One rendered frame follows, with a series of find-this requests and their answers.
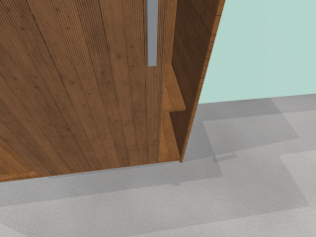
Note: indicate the handle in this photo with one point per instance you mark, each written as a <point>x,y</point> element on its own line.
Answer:
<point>152,31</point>

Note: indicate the wardrobe door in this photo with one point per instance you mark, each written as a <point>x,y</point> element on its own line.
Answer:
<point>10,162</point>
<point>76,91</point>

